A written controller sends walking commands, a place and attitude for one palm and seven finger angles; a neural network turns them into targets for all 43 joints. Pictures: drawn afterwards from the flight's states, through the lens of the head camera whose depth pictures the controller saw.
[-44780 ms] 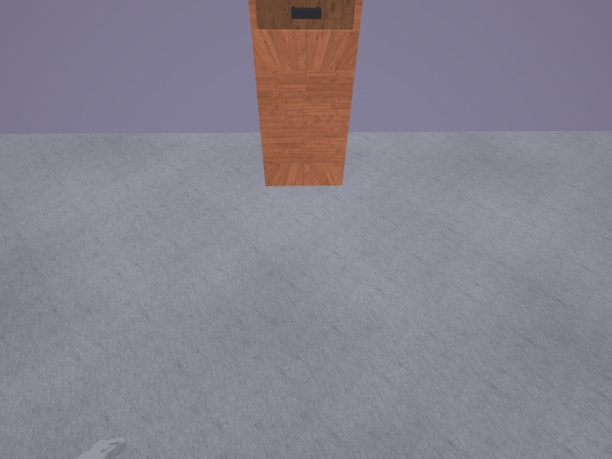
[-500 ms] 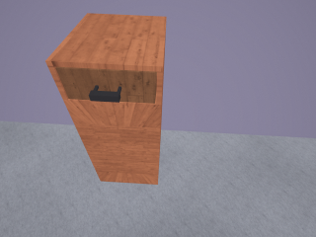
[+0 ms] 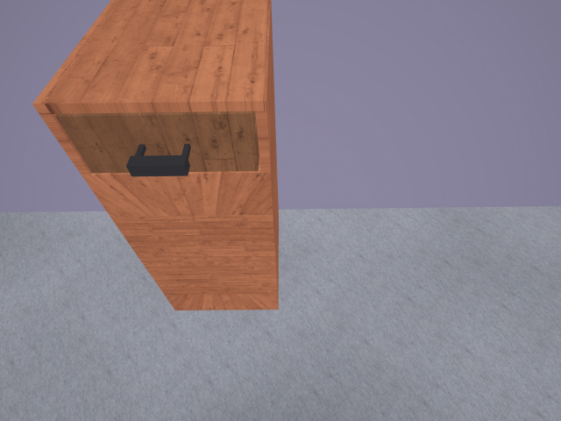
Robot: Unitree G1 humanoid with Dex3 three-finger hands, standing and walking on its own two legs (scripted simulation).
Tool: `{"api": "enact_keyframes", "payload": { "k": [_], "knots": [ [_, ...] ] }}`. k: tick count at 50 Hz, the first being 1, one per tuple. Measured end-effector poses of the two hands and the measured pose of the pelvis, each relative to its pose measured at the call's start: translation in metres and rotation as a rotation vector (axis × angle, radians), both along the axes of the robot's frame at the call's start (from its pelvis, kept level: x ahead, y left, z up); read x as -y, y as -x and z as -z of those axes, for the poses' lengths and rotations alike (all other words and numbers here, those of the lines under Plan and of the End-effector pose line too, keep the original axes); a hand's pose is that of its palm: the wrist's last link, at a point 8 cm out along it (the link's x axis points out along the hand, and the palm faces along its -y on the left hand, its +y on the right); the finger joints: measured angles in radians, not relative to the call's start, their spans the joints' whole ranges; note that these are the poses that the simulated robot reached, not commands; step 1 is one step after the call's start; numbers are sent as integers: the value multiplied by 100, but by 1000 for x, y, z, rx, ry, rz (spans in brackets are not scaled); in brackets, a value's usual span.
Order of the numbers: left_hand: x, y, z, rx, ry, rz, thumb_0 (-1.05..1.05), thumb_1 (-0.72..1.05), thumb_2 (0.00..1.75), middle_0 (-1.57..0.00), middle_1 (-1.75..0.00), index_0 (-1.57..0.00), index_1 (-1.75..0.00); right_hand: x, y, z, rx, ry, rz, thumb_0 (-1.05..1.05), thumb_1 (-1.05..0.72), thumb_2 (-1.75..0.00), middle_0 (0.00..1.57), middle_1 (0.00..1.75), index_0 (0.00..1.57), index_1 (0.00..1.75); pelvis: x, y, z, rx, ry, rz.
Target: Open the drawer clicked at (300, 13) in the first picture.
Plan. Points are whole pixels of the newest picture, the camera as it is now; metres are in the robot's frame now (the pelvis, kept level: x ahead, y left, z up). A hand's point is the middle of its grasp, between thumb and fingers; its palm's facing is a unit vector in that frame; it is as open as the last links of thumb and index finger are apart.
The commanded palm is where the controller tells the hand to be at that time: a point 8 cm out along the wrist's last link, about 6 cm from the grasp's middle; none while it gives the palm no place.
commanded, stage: come to a stop and stand still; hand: left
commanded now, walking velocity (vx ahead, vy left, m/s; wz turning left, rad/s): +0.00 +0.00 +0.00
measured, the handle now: (161, 157) +0.53 +0.25 +0.05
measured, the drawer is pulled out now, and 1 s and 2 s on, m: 0.00 0.00 0.00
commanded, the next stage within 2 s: look again from close up in 0.46 s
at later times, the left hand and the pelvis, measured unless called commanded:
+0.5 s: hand out of the picture -0.04 +0.15 -0.17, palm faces +0.04 -0.99 -0.17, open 7.3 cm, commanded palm none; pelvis -0.01 -0.01 +0.01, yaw +1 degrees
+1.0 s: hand out of the picture +0.04 +0.22 -0.16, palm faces +0.06 -0.97 -0.24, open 7.4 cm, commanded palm none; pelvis -0.01 +0.02 +0.00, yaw +2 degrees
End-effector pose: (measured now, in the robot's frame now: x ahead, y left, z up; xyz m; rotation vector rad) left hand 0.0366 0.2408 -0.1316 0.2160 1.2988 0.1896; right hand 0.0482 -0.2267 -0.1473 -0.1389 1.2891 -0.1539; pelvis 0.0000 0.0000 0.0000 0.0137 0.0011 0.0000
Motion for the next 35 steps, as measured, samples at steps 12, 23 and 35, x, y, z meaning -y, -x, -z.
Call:
{"api": "enact_keyframes", "payload": {
  "k": [12,23,35],
  "knots": [
    [24,13,-2,57,49,-1,0,93,89,-20,-30,-20,-30,14,34,-10,-24,-4,-21,1,-92,-90,20,30,20,30,14,14,-7,20,7,-18],
    [36,71,5,-101,95,-45,0,91,89,-20,-30,-20,-30,11,79,-13,-157,0,-8,1,-91,-90,20,30,20,30,15,14,-10,9,15,-22],
    [11,64,8,-91,55,-49,1,90,89,-20,-30,-20,-30,11,49,-9,-70,38,-19,1,-91,-90,20,30,20,30,0,5,-1,7,26,-43]
  ]
}}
